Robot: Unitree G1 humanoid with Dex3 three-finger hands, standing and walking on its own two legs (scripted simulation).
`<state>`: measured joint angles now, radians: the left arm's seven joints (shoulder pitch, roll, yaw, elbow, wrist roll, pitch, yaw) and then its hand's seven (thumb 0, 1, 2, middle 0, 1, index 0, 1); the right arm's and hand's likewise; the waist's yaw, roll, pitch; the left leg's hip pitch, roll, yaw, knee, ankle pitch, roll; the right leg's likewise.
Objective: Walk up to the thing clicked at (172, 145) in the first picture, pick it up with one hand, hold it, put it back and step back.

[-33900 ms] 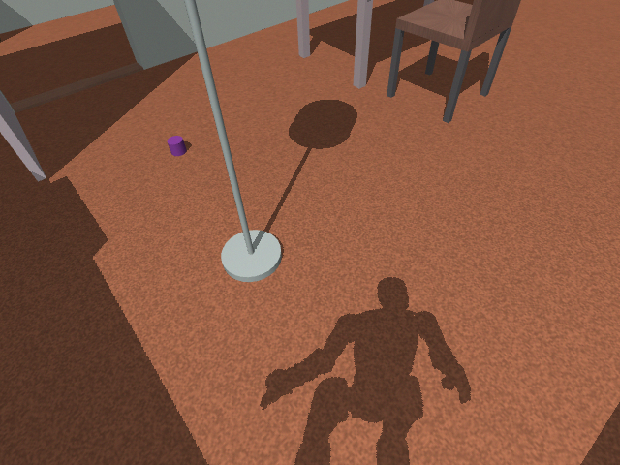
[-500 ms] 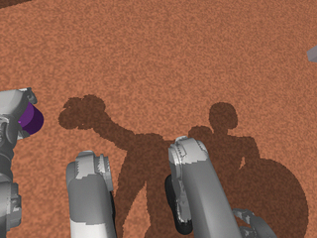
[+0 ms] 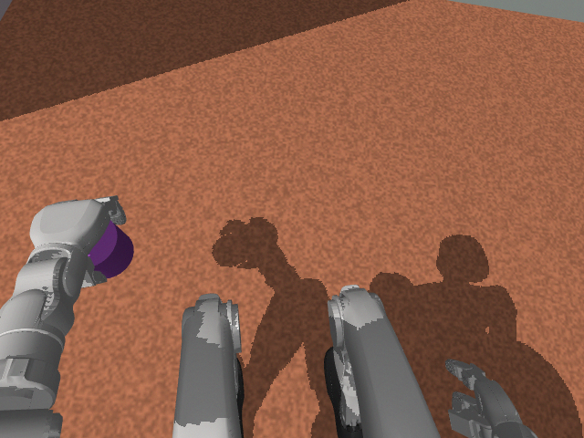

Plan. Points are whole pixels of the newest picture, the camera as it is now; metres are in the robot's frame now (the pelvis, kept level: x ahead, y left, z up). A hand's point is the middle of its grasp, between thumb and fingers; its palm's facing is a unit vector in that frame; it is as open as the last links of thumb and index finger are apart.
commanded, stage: lift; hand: left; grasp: from above
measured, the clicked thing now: (97, 247) +0.40 +0.30 -0.14
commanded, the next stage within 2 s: hold in 0.98 s
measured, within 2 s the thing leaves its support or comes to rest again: neither
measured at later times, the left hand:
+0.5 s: hand (18, 231) +0.34 +0.27 +0.10, palm faces -0.45 -0.11 -0.89, open 10.6 cm
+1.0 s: hand out of the picture +0.36 +0.25 +0.19, palm faces -0.45 -0.12 -0.89, open 10.6 cm
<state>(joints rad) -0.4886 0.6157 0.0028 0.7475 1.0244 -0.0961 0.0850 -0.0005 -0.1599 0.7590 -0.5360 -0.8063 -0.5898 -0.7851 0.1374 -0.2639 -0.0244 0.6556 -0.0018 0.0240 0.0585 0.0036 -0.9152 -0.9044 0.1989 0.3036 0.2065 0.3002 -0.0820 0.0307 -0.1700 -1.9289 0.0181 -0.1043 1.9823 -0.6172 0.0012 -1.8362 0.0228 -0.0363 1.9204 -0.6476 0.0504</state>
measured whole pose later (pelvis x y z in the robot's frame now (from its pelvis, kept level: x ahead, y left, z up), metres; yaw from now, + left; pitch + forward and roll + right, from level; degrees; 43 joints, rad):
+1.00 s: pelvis +0.06 +0.00 +0.26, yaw +3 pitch +10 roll -1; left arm -0.32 0.39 -0.17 0.81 0.99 0.03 0.12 0.00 -0.14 0.74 -0.51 -0.82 -0.57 -0.80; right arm 0.26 -0.24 -0.03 0.74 0.04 -0.03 -0.05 0.01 -0.91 -0.90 0.20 0.30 0.21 0.30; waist -0.05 0.03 -0.08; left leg -0.69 0.03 0.00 0.88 -0.37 0.00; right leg -0.65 0.00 0.03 0.85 -0.38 0.03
